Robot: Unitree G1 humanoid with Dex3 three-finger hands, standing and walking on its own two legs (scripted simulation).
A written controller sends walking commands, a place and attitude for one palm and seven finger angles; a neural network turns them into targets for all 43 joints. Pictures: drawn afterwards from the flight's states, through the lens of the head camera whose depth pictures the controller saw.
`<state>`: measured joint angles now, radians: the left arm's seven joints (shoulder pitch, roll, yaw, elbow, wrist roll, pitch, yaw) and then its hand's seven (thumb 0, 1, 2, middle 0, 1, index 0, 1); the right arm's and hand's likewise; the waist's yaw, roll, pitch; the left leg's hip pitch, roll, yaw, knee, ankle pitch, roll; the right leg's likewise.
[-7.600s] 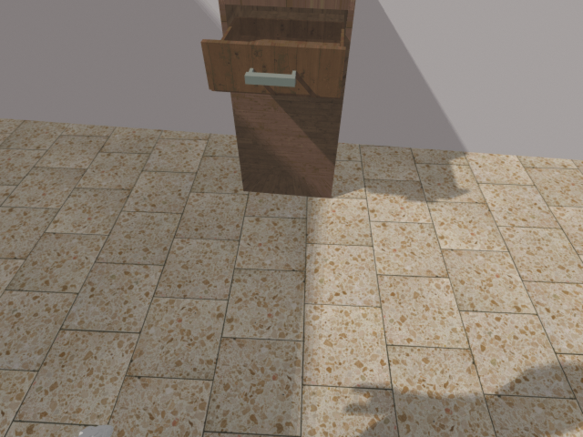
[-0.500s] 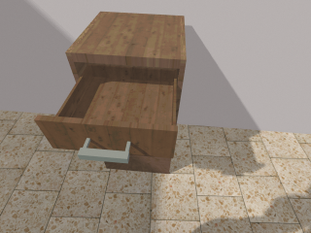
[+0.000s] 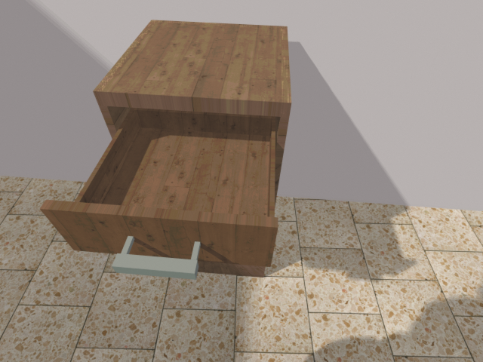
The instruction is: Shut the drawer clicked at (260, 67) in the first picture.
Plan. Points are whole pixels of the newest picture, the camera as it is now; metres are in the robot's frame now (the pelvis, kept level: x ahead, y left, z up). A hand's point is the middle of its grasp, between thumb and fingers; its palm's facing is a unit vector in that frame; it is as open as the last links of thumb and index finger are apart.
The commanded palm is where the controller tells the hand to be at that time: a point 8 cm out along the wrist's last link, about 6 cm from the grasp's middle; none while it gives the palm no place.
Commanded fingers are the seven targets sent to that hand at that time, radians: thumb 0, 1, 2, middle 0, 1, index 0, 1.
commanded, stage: come to a stop and stand still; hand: left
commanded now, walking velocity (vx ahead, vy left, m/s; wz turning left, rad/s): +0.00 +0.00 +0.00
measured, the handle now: (159, 255) +0.29 +0.16 +0.01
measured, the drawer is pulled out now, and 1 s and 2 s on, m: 0.30 0.30 0.30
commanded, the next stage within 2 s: look again from close up in 0.20 s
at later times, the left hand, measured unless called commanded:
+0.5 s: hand out of the picture +0.01 +0.17 -0.18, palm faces +0.03 -0.98 -0.18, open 7.4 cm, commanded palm none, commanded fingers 0.00 0.90 0.90 -0.20 -0.30 -0.20 -0.30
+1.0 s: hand out of the picture +0.03 +0.18 -0.16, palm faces +0.11 -0.97 -0.20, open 7.3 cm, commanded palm +0.10 +0.21 -0.06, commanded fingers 0.00 0.90 0.90 -0.28 -0.39 -0.28 -0.39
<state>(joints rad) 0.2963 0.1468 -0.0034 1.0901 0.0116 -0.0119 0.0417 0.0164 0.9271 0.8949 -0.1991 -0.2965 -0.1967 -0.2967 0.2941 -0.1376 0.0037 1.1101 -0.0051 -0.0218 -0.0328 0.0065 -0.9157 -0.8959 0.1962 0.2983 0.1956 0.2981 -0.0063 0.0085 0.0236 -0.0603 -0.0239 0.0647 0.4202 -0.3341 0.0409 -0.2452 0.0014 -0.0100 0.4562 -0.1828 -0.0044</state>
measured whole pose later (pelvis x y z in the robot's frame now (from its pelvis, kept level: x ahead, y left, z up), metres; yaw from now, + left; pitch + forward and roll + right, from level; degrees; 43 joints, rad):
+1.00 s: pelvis +0.01 +0.00 +0.00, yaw +0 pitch -1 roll +0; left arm 0.43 0.16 0.00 0.78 -0.05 0.10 0.07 0.04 0.95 0.89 -0.20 -0.30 -0.20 -0.30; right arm 0.38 -0.12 0.02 1.05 0.02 -0.08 -0.05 0.01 -0.91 -0.90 0.20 0.30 0.20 0.30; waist 0.00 0.00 0.02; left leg -0.07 -0.02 0.06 0.44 -0.36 0.04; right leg -0.26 0.00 -0.01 0.49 -0.21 0.00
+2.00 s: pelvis -0.01 -0.01 -0.05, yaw +4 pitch +8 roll -2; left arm 0.72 0.23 0.08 -0.38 -0.23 -0.30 -0.24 0.02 0.90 0.90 -1.09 -1.26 -1.09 -1.26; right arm 0.28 -0.26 -0.03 0.51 0.06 -0.32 -0.02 0.02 -0.91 -0.90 0.20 0.30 0.20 0.30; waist 0.00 0.04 -0.12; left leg -0.52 -0.01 -0.02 0.93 -0.55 0.03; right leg -0.64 -0.01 -0.10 0.87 -0.36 -0.02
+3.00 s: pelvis -0.01 -0.03 -0.03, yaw +4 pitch +1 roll -1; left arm 0.70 0.26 0.13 -0.50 -0.25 -0.13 -0.26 0.02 0.89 0.90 -1.40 -1.60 -1.40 -1.60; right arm 0.25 -0.23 0.05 0.55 0.09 -0.40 -0.04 0.02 -0.90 -0.90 0.20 0.30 0.20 0.30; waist 0.04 0.07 -0.10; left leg -0.30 0.01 -0.02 0.74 -0.47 0.01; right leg -0.42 0.01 -0.10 0.70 -0.31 -0.04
